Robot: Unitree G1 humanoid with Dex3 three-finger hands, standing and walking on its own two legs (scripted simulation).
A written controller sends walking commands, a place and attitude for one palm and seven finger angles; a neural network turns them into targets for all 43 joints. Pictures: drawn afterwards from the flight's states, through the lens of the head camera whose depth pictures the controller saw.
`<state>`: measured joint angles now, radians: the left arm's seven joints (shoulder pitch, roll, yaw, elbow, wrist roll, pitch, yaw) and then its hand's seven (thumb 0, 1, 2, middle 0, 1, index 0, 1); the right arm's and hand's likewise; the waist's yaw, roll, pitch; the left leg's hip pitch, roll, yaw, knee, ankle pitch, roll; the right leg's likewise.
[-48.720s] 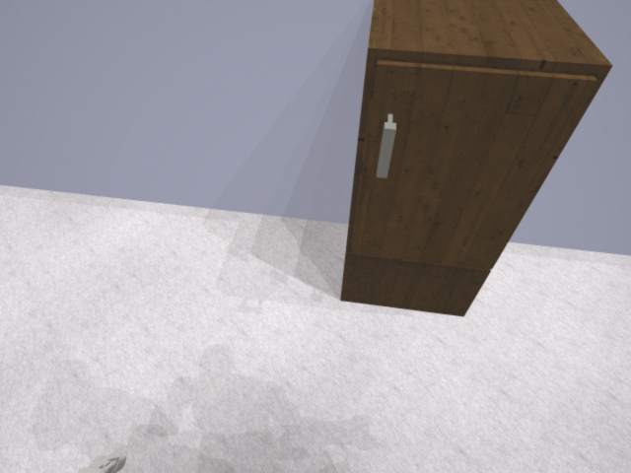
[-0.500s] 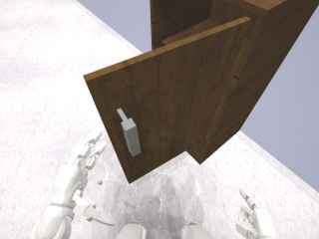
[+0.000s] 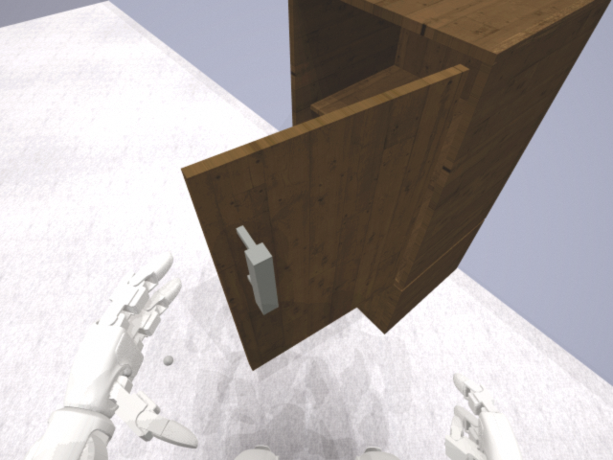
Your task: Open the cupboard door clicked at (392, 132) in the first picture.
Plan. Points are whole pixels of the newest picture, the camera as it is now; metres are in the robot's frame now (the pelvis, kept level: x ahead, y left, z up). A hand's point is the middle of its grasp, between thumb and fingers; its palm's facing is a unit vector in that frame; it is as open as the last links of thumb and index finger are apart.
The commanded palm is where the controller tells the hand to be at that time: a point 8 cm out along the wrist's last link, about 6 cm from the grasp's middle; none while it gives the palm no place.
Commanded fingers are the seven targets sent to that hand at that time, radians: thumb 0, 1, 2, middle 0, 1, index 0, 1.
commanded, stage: draw the hand back to the body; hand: left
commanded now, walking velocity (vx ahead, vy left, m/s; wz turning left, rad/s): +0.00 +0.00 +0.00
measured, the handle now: (255, 270) +0.36 +0.09 +0.04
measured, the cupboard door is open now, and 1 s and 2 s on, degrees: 82 82 82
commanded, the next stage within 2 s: step back with the hand held close in 1.30 s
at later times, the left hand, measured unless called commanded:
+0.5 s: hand (78, 339) +0.21 +0.22 +0.15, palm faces +0.27 -0.89 -0.37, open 14.1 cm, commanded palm +0.17 +0.27 +0.18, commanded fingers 0.00 0.20 0.60 -0.17 -0.30 -0.17 -0.30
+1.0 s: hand out of the picture +0.22 +0.25 +0.24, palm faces +0.45 -0.79 -0.42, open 8.3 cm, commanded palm +0.17 +0.29 +0.24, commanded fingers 0.00 0.90 0.90 -0.20 -0.30 -0.20 -0.30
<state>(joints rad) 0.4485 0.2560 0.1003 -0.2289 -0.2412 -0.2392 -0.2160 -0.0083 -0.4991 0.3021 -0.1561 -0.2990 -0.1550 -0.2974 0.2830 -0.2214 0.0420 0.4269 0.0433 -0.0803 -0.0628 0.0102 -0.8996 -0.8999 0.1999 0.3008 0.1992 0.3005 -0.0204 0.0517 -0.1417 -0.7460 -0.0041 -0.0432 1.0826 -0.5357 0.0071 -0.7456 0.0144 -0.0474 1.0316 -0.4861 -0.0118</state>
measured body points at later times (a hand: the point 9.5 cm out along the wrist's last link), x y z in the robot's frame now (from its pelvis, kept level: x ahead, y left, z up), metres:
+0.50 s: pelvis +0.02 +0.00 +0.05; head +0.01 -0.01 +0.50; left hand +0.19 +0.27 +0.17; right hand +0.20 -0.22 -0.03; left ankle +0.00 +0.11 -0.67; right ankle +0.02 -0.12 -0.67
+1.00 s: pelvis +0.03 -0.01 +0.07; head +0.01 -0.03 +0.52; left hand +0.19 +0.29 +0.26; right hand +0.22 -0.23 -0.01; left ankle +0.00 +0.11 -0.67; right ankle +0.02 -0.12 -0.67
